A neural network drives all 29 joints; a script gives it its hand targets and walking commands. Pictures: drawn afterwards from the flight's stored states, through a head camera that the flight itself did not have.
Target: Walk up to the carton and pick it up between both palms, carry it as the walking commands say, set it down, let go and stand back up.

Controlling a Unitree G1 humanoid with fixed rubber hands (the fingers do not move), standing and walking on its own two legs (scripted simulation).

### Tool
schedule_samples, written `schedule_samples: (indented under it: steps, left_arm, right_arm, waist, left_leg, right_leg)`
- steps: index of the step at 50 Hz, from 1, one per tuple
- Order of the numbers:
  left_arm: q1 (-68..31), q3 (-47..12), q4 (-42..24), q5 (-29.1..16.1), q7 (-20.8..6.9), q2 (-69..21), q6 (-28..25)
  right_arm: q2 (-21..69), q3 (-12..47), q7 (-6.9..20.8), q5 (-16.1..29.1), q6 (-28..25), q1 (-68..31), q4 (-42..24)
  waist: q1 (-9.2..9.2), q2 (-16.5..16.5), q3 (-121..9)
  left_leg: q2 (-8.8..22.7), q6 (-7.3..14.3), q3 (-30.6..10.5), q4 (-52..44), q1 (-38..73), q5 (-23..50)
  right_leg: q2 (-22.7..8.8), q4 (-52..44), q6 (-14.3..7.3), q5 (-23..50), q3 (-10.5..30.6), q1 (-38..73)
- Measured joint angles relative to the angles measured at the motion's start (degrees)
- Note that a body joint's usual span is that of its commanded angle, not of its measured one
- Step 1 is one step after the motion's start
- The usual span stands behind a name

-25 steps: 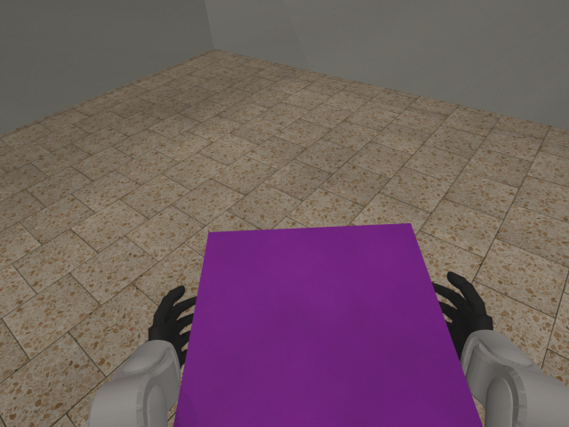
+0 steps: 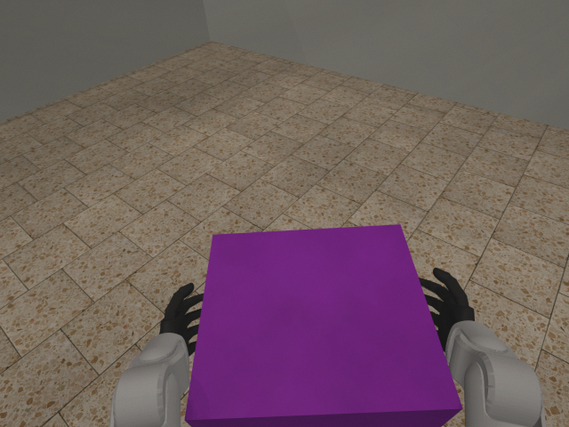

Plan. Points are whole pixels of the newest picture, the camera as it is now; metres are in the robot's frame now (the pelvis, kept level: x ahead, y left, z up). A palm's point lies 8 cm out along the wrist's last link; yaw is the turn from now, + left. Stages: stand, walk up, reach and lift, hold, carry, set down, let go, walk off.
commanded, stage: carry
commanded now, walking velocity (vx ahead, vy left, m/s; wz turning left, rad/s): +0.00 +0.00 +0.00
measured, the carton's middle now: (312, 345) +0.27 +0.00 -0.01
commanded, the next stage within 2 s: none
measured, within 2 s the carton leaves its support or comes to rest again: neither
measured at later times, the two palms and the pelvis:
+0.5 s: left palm (171, 344) +0.23 +0.18 +0.06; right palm (459, 336) +0.25 -0.18 +0.07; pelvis -0.01 +0.01 +0.00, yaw -1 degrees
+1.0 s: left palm (172, 339) +0.24 +0.18 +0.05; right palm (457, 335) +0.25 -0.17 +0.07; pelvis -0.01 +0.01 +0.00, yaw -2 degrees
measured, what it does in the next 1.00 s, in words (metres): stands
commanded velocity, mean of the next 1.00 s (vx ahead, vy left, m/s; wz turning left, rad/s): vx -0.04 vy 0.00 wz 0.00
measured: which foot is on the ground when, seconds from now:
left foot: down 0.00-1.00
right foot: down 0.00-1.00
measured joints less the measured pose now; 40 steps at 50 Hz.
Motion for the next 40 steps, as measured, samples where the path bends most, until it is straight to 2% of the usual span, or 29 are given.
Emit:
schedule_samples:
  steps: [8,13,17,19,26,32,35,40]
  left_arm:
    - [0.47,-0.64,0.24,-0.47,0.21,0.37,-1.97]
    - [1.52,-1.14,-1.44,-0.72,0.47,0.25,-1.33]
    - [1.01,-1.20,0.33,-0.17,0.60,0.39,-1.03]
    - [1.59,-1.48,-1.60,-0.45,0.79,0.46,-0.13]
    - [0.99,-1.10,-0.77,-0.21,0.78,0.19,0.41]
    - [1.06,-1.03,-1.09,-0.13,0.63,0.16,0.54]
    - [0.15,-0.80,1.17,0.35,0.53,0.31,0.10]
    - [0.38,-0.86,0.11,-0.17,0.66,0.29,-0.38]
  right_arm:
    - [-0.54,0.79,-0.15,0.32,-2.16,1.08,-0.19]
    - [-1.15,1.38,-0.38,0.78,-1.02,1.84,-2.03]
    - [-1.59,1.48,-0.27,0.38,-1.02,1.10,0.35]
    - [-1.67,1.76,-0.43,0.70,-0.18,1.64,-1.50]
    - [-1.61,1.36,-0.45,0.46,0.60,0.88,-0.74]
    - [-1.50,1.35,-0.29,0.47,0.85,0.89,-1.16]
    - [-1.37,1.10,-0.12,-0.07,-0.20,0.30,1.41]
    - [-1.24,1.01,-0.33,0.37,-0.42,0.62,0.01]
  waist:
    - [-0.05,-0.19,-0.02]
    - [-0.34,0.12,-0.46]
    - [-0.43,0.31,-1.32]
    - [-0.52,0.26,-1.32]
    - [-0.43,0.11,-1.50]
    - [-0.56,0.01,-1.52]
    - [-0.53,-0.20,-1.59]
    - [-0.47,-0.27,-0.86]
  left_leg:
    - [-0.10,0.28,0.45,-0.23,0.62,-0.03]
    - [-0.13,0.47,0.56,-0.27,0.66,0.06]
    - [-0.01,0.55,0.68,-0.26,0.65,0.17]
    - [-0.07,0.62,0.74,-0.52,0.51,0.39]
    - [0.05,0.66,0.97,-0.87,0.25,0.92]
    - [0.09,0.72,1.07,-0.76,-0.20,0.97]
    - [0.17,0.70,1.07,-0.93,-0.07,1.06]
    - [0.31,0.72,1.13,-0.52,-0.30,0.85]
  right_leg:
    - [-0.22,0.00,0.34,0.00,0.39,0.41]
    - [-0.31,-0.13,0.52,0.19,0.42,0.47]
    - [-0.24,-0.33,0.62,0.46,0.50,0.52]
    - [-0.33,-0.31,0.66,0.57,0.53,0.24]
    - [-0.31,-0.46,0.74,1.05,0.70,-0.18]
    - [-0.35,-0.32,0.81,1.14,0.75,-0.67]
    - [-0.29,-0.63,0.79,1.31,0.74,-0.49]
    - [-0.20,-0.60,0.85,1.33,0.78,-0.56]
